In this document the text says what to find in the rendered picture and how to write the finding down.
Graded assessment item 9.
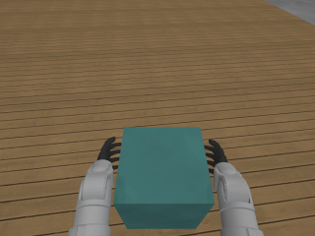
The carton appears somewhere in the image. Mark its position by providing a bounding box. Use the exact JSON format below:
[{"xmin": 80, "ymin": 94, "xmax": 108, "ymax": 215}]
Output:
[{"xmin": 113, "ymin": 127, "xmax": 215, "ymax": 229}]

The right robot forearm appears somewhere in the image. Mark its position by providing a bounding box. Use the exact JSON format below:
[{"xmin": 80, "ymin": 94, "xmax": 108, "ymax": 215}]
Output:
[{"xmin": 213, "ymin": 162, "xmax": 264, "ymax": 236}]

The robot right hand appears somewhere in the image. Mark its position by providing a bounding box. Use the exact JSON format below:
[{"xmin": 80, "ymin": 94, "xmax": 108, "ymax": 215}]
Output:
[{"xmin": 204, "ymin": 139, "xmax": 227, "ymax": 174}]

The robot left hand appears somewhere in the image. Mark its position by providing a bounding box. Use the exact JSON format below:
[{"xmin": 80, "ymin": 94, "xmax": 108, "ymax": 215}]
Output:
[{"xmin": 97, "ymin": 137, "xmax": 122, "ymax": 170}]

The left robot forearm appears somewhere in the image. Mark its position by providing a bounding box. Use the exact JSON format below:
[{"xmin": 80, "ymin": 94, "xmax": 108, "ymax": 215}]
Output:
[{"xmin": 68, "ymin": 159, "xmax": 114, "ymax": 236}]

